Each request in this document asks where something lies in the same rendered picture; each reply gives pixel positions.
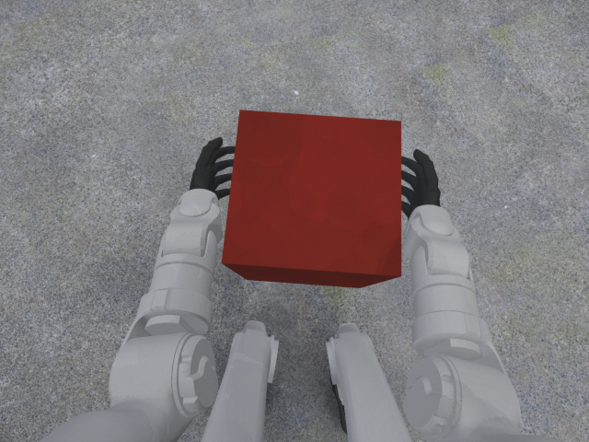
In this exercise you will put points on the left robot upper arm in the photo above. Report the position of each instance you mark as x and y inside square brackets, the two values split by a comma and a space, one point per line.
[158, 385]

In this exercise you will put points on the right robot forearm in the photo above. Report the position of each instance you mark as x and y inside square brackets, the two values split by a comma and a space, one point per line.
[447, 317]

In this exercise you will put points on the robot thigh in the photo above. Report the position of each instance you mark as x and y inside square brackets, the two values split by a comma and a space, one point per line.
[238, 413]
[371, 412]

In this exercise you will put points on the right robot upper arm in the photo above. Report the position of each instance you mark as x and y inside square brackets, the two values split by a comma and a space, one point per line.
[448, 399]

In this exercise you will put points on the robot left hand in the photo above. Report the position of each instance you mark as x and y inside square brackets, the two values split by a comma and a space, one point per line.
[203, 177]

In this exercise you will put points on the robot right thigh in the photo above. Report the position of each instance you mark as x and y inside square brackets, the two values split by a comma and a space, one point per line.
[371, 412]

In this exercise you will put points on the robot right hand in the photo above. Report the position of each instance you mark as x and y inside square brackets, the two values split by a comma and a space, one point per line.
[424, 184]

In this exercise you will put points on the carton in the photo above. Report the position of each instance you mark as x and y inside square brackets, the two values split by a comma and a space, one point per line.
[315, 200]

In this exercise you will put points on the left robot forearm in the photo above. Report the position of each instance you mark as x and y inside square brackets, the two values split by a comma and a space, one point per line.
[179, 295]

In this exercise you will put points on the robot left thigh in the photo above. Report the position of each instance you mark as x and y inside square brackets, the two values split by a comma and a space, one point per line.
[238, 413]

